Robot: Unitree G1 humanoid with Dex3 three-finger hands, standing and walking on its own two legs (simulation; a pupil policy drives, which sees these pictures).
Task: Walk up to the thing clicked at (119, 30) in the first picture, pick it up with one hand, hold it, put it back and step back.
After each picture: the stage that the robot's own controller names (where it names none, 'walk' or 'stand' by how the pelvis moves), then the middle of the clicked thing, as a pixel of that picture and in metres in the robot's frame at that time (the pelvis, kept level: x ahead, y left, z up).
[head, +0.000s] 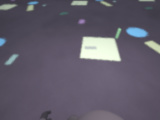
stand; (118, 33) +2.10 -0.75 -0.66
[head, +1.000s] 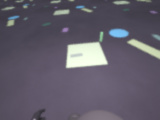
walk; (101, 37) +2.06 -0.18 -0.63
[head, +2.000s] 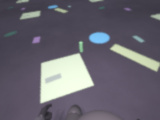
walk; (81, 47) +1.47 +0.24 -0.64
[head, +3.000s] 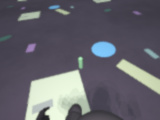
walk; (80, 63) +0.98 +0.20 -0.65
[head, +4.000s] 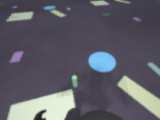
walk; (74, 81) +0.60 +0.21 -0.63
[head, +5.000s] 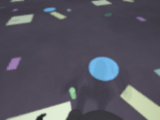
stand; (73, 93) +0.42 +0.22 -0.63
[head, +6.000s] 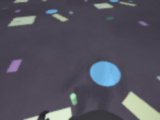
stand; (73, 99) +0.37 +0.19 -0.65
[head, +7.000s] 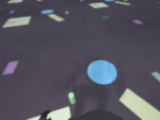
stand; (72, 98) +0.38 +0.21 -0.66
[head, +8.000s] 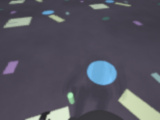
stand; (71, 98) +0.38 +0.22 -0.66
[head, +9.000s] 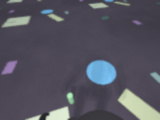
stand; (70, 98) +0.37 +0.23 -0.66
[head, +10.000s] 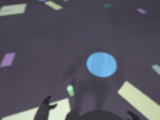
go down; (70, 91) +0.39 +0.22 -0.64
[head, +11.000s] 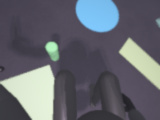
go down; (53, 53) +0.45 +0.26 -0.22
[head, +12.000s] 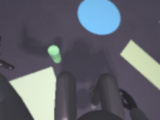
close in; (55, 55) +0.45 +0.26 -0.25
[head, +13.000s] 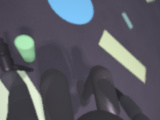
close in; (27, 51) +0.43 +0.30 -0.16
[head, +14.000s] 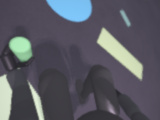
close; (24, 53) +0.41 +0.30 -0.16
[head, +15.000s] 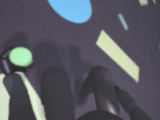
lift; (24, 59) +0.36 +0.31 -0.16
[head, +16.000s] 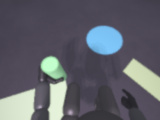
lift; (57, 72) +0.31 +0.21 +0.03
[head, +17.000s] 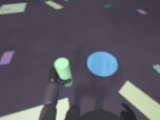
hold; (65, 74) +0.31 +0.17 +0.04
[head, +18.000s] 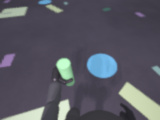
hold; (67, 74) +0.32 +0.16 +0.04
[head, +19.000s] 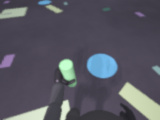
crouch; (69, 75) +0.32 +0.14 +0.04
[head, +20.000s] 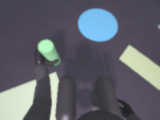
crouch; (51, 55) +0.43 +0.23 -0.04
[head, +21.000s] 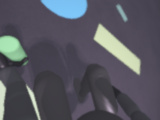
lower; (16, 54) +0.42 +0.30 -0.16
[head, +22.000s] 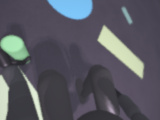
lower; (19, 53) +0.41 +0.31 -0.16
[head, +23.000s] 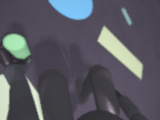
lower; (21, 52) +0.41 +0.31 -0.16
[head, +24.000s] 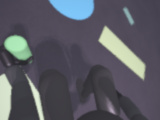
lower; (22, 53) +0.41 +0.31 -0.16
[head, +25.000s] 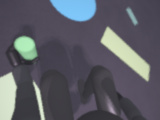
loosen; (29, 53) +0.41 +0.29 -0.15
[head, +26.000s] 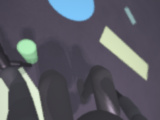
withdraw; (30, 54) +0.42 +0.28 -0.17
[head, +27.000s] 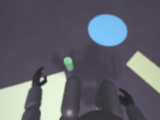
walk; (69, 64) +0.45 +0.21 -0.34
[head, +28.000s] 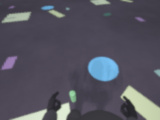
stand; (73, 96) +0.38 +0.18 -0.59
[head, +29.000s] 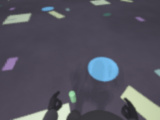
stand; (72, 97) +0.38 +0.19 -0.60
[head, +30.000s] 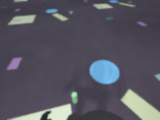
stand; (74, 98) +0.39 +0.17 -0.64
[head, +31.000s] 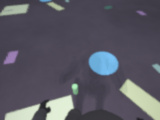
walk; (75, 89) +0.42 +0.15 -0.63
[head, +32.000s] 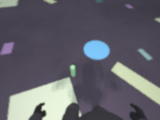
walk; (73, 71) +0.66 +0.21 -0.63
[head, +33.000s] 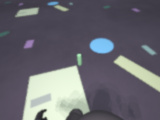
stand; (79, 59) +1.01 +0.23 -0.63
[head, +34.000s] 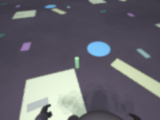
stand; (77, 62) +0.99 +0.23 -0.65
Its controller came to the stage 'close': yes
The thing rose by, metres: 0.68
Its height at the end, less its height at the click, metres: +0.00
